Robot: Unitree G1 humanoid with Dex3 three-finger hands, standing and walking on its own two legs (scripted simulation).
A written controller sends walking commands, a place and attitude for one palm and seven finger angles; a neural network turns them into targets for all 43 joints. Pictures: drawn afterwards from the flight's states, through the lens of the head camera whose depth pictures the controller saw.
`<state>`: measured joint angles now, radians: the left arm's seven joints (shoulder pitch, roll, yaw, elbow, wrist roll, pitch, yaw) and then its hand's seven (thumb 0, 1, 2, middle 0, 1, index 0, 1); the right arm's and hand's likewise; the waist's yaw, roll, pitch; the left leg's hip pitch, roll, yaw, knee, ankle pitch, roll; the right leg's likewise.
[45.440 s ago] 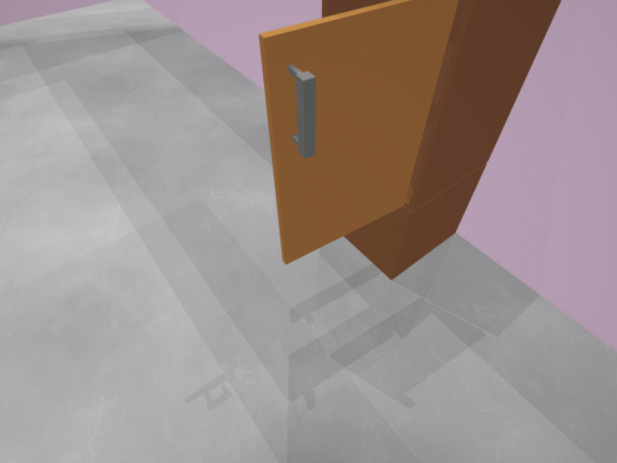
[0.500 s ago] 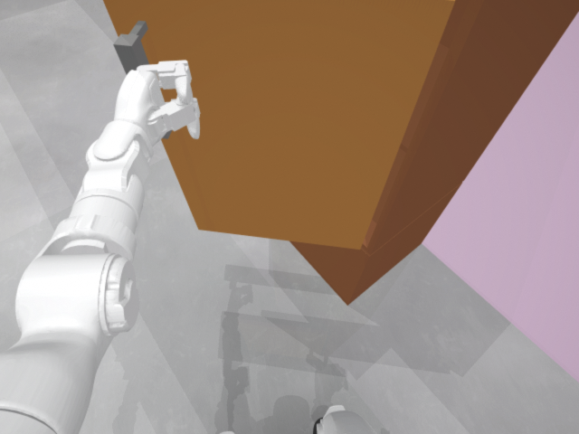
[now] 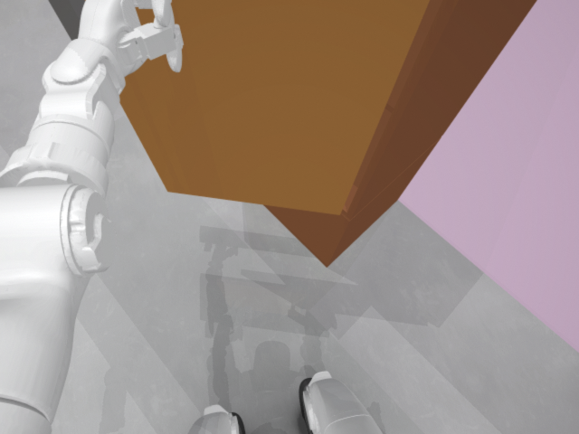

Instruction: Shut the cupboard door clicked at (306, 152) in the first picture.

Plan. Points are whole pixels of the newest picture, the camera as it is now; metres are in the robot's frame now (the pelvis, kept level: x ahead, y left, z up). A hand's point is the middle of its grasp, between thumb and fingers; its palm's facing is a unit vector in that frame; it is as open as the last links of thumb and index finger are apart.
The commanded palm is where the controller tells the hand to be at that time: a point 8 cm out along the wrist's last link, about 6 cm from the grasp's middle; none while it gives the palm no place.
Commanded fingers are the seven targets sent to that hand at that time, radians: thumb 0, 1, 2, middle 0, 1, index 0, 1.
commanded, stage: push the door shut along its arc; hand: left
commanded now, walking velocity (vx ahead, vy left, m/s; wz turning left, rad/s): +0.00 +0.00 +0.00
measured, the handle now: (90, 21) +0.61 +0.13 +0.16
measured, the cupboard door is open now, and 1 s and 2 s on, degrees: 39 23 23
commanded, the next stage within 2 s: pull the fist back off the door in 0.60 s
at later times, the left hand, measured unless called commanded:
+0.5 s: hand (185, 9) +0.60 +0.02 +0.17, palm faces -0.45 -0.89 -0.01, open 3.2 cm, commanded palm +0.62 +0.06 +0.16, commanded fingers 0.00 0.90 0.90 -1.30 -1.50 -1.30 -1.50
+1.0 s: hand (214, 9) +0.62 -0.01 +0.15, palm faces -0.04 -0.99 -0.12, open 3.1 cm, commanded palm +0.59 +0.04 +0.16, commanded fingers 0.00 0.90 0.90 -1.30 -1.50 -1.30 -1.50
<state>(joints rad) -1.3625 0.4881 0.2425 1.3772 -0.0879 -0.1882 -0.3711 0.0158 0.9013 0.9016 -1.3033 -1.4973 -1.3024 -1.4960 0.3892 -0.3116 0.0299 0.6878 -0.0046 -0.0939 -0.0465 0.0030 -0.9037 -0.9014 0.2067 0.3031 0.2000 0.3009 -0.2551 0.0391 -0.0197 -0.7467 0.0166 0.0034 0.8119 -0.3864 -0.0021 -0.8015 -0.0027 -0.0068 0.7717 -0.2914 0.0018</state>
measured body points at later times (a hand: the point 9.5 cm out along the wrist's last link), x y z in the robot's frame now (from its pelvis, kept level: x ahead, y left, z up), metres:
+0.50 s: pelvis +0.02 +0.00 -0.01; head +0.18 -0.01 +0.41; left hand +0.62 +0.07 +0.17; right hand -0.06 -0.26 -0.11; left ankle -0.01 +0.12 -0.70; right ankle +0.04 -0.12 -0.70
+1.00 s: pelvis +0.03 -0.01 -0.01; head +0.18 -0.03 +0.41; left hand +0.62 +0.04 +0.16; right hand -0.04 -0.24 -0.13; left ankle -0.01 +0.12 -0.70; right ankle +0.04 -0.12 -0.70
